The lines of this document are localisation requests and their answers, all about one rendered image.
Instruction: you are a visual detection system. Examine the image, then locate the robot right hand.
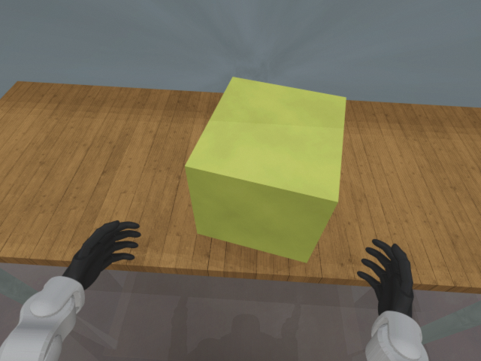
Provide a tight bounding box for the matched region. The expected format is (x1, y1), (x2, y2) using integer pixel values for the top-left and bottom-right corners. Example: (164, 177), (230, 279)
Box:
(357, 239), (414, 318)

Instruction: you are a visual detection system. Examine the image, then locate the carton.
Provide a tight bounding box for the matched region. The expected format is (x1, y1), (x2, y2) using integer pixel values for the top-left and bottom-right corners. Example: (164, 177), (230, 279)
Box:
(185, 77), (346, 263)

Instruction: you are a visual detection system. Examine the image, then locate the left robot forearm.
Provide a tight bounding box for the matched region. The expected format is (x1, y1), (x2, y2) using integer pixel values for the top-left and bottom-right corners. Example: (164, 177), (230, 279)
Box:
(0, 276), (85, 361)

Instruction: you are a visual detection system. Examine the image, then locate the robot left hand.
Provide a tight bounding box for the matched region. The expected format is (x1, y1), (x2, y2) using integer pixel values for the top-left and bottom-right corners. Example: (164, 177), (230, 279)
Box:
(62, 220), (141, 290)

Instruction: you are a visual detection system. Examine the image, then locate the right robot forearm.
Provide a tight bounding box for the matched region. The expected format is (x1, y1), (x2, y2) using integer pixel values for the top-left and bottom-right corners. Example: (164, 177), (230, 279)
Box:
(365, 311), (428, 361)

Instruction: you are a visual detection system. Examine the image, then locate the table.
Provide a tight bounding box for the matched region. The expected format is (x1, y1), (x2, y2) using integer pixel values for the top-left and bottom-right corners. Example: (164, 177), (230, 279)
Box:
(0, 81), (481, 344)

